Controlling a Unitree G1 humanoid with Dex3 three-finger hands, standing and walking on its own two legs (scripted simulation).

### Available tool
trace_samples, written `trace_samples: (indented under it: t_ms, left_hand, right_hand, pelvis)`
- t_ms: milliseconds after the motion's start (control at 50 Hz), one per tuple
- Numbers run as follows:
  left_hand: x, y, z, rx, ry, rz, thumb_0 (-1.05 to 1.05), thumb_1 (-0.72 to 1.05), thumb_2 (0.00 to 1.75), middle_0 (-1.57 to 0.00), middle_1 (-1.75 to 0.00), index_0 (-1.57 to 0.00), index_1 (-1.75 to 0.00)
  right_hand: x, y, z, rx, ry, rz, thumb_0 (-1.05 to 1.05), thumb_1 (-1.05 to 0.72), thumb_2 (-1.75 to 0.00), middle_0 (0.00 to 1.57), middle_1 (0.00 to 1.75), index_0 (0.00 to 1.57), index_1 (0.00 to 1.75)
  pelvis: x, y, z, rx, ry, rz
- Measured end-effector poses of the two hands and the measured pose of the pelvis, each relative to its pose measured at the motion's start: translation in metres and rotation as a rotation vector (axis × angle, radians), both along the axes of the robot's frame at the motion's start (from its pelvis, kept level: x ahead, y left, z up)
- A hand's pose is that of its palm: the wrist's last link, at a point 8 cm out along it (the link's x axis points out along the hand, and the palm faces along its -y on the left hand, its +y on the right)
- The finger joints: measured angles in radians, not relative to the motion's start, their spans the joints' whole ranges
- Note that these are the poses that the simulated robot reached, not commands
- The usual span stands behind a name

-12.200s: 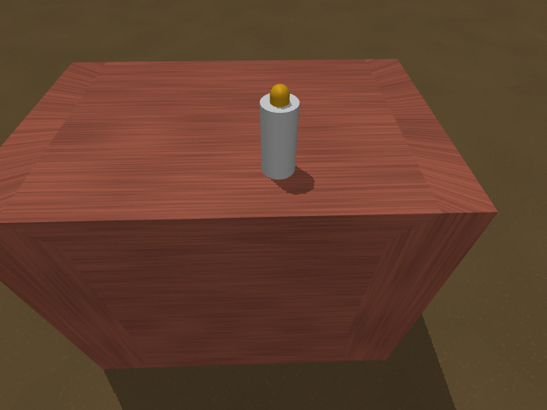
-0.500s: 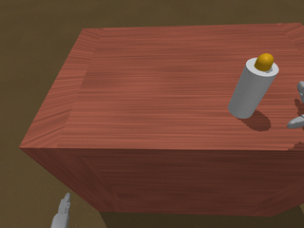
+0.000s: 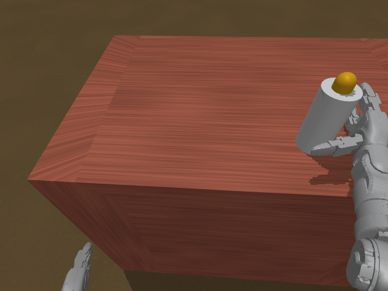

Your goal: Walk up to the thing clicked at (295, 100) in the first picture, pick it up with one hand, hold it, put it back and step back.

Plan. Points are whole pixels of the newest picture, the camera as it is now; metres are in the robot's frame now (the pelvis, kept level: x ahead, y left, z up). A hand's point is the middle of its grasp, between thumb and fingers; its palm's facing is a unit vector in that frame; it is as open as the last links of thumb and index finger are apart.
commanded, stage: close in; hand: right
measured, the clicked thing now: (327, 113) +0.45 -0.23 +0.14
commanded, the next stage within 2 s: rest palm in 0.06 s
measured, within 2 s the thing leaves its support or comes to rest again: leaves its support in 1.30 s
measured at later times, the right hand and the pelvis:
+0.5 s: hand (320, 124) +0.43 -0.22 +0.13, palm faces +0.26 +0.97 +0.01, open 16.7 cm; pelvis -0.02 +0.01 +0.00, yaw +0 degrees
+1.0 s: hand (320, 121) +0.45 -0.23 +0.12, palm faces +0.25 +0.97 +0.01, open 10.5 cm; pelvis -0.01 +0.00 +0.00, yaw +0 degrees
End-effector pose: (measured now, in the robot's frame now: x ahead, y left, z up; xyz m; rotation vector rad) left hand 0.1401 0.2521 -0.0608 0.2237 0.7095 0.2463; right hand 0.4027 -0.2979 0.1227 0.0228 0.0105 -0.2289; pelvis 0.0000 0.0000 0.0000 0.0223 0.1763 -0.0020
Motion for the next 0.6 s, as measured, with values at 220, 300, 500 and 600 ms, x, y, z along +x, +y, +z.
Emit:
trace_samples:
  t_ms: [220,300,500,600]
  left_hand:
    - [-0.016,0.013,0.001,0.010,0.016,0.015,-0.01,-0.51,0.04,-0.07,-0.06,-0.07,-0.05]
    - [-0.020,0.015,0.003,0.011,0.006,0.019,-0.01,-0.54,0.06,-0.06,-0.06,-0.06,-0.05]
    - [-0.021,0.014,0.003,-0.001,-0.015,0.022,-0.01,-0.54,0.07,-0.06,-0.05,-0.05,-0.05]
    - [-0.022,0.016,0.007,0.015,-0.026,0.017,-0.01,-0.54,0.06,-0.06,-0.06,-0.06,-0.05]
  right_hand:
    - [-0.004,0.020,-0.002,-0.004,-0.005,-0.012,-0.01,0.51,-0.06,0.04,0.05,0.03,0.05]
    - [-0.003,0.028,0.000,-0.007,-0.011,-0.012,-0.01,0.52,-0.06,0.05,0.05,0.04,0.05]
    - [-0.003,0.031,0.003,-0.016,-0.006,-0.035,-0.01,0.56,-0.03,0.27,0.13,0.26,0.13]
    - [0.005,0.029,0.002,-0.017,0.002,-0.031,-0.01,0.56,-0.05,0.40,0.20,0.40,0.21]
  pelvis:
    - [-0.011,0.004,-0.002,-0.005,-0.011,-0.003]
    - [-0.014,0.005,-0.002,-0.007,-0.016,-0.002]
    - [-0.017,0.007,-0.002,-0.011,-0.022,0.000]
    - [-0.019,0.007,-0.003,-0.011,-0.013,0.002]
